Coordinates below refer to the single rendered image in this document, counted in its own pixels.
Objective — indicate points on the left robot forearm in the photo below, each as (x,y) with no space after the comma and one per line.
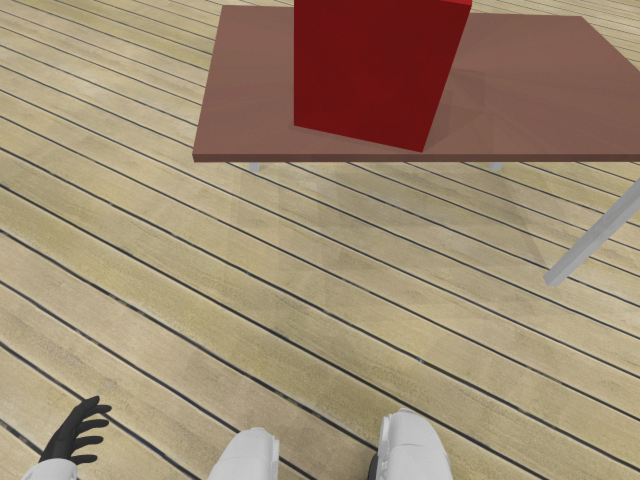
(52,469)

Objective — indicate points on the robot left thigh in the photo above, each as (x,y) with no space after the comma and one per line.
(250,455)

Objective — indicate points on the carton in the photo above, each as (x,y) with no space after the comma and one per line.
(374,70)

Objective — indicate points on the left robot hand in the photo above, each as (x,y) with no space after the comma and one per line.
(64,441)

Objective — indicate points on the table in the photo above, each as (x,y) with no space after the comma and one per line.
(521,88)

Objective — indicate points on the robot thigh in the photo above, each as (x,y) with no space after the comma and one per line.
(412,448)
(250,455)

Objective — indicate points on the robot right thigh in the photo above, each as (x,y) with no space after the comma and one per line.
(412,448)

